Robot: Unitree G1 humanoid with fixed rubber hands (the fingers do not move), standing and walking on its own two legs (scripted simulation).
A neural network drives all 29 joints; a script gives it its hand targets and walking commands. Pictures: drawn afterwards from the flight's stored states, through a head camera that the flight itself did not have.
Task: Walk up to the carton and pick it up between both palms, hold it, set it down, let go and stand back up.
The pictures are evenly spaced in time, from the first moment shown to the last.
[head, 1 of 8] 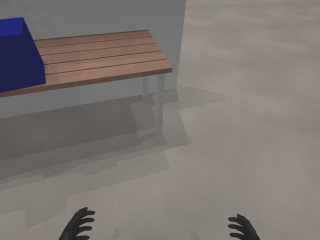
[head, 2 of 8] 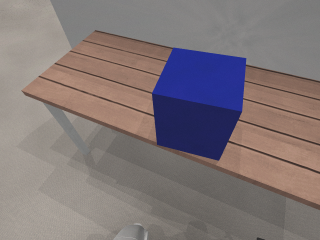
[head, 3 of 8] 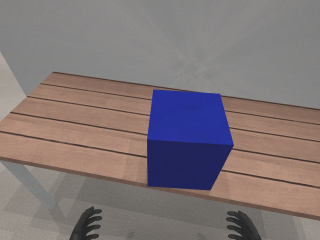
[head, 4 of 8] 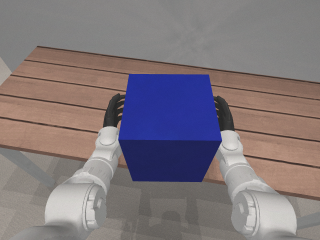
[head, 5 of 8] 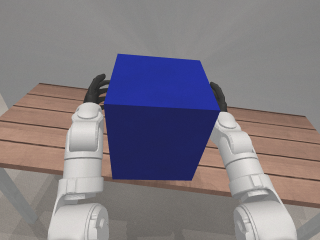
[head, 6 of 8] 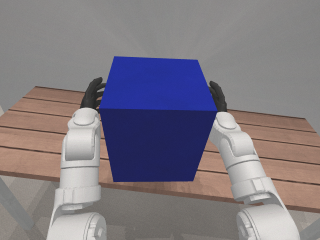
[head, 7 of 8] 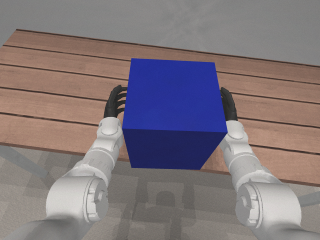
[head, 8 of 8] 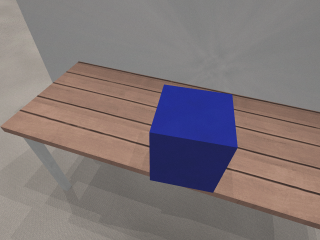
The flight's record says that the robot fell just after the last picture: no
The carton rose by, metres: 0.19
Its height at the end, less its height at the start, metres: +0.00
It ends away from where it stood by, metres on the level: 0.02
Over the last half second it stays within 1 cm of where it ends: yes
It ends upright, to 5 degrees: yes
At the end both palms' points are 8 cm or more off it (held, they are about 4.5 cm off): yes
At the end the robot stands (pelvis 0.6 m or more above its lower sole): yes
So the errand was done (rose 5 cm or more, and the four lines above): yes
